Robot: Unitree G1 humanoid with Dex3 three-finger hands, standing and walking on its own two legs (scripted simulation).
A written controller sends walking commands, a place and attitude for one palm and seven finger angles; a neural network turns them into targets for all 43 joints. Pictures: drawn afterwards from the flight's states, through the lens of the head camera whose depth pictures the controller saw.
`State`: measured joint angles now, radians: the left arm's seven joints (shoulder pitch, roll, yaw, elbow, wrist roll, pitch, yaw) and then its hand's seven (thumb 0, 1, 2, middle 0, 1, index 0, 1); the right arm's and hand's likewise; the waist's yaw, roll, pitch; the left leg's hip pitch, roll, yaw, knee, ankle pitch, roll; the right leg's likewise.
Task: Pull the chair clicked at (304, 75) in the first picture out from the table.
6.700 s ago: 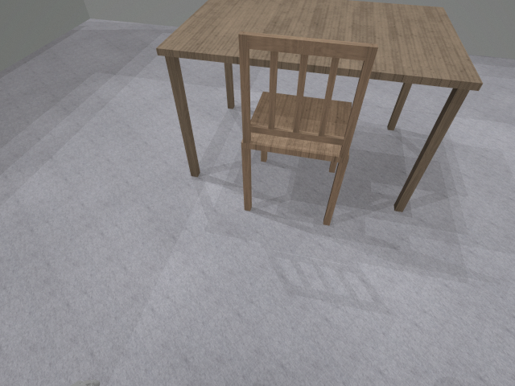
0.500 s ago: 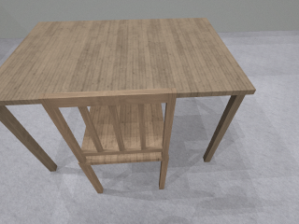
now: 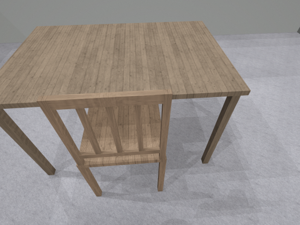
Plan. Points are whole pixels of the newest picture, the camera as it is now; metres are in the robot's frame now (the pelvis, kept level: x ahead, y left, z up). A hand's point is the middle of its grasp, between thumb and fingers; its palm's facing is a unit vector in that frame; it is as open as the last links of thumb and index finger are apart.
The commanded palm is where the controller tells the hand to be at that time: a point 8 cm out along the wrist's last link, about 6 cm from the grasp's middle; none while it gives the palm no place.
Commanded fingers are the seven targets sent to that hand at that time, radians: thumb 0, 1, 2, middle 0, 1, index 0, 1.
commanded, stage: look again from close up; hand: left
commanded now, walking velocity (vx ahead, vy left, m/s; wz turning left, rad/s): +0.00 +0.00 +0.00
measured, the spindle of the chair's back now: (115, 131) +0.47 +0.16 -0.10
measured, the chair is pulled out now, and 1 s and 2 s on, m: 0.00 0.00 0.00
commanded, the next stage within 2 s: none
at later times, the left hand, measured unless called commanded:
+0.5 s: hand out of the picture -0.02 +0.17 -0.17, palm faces +0.03 -0.98 -0.17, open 7.4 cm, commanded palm none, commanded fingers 0.00 0.90 0.90 -0.20 -0.30 -0.20 -0.30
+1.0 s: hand out of the picture -0.01 +0.17 -0.17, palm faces +0.03 -0.98 -0.18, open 7.4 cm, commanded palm none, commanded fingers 0.00 0.90 0.90 -0.20 -0.30 -0.20 -0.30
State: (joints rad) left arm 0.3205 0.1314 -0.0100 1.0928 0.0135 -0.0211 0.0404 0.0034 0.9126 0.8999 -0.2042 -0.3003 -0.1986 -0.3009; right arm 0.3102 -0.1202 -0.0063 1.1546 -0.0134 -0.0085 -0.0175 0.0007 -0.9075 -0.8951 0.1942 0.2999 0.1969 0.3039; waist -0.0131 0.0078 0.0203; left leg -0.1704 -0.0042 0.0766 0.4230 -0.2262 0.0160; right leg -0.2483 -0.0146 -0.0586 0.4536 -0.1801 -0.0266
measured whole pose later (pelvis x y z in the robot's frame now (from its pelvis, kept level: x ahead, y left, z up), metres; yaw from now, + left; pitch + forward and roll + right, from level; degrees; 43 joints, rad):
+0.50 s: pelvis +0.00 +0.01 +0.00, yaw +0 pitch -1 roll +1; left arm 0.36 0.11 -0.01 1.10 0.02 -0.02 0.04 0.00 0.91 0.90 -0.20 -0.30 -0.20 -0.30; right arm 0.32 -0.10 0.00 1.15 -0.01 -0.02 -0.02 0.00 -0.91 -0.90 0.19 0.30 0.20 0.30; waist 0.00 0.00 0.01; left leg -0.17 -0.01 0.08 0.42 -0.23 0.03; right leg -0.25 -0.02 -0.05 0.45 -0.18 -0.01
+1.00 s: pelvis +0.01 +0.01 +0.00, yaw -1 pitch -1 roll +1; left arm 0.35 0.11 -0.01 1.10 0.02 -0.02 0.04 0.00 0.91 0.90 -0.20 -0.30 -0.20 -0.30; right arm 0.31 -0.11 0.00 1.15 -0.01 -0.02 -0.03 0.00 -0.91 -0.90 0.19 0.30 0.20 0.30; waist 0.00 0.01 0.01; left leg -0.16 -0.02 0.09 0.41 -0.24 0.03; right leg -0.24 -0.03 -0.04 0.45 -0.20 -0.01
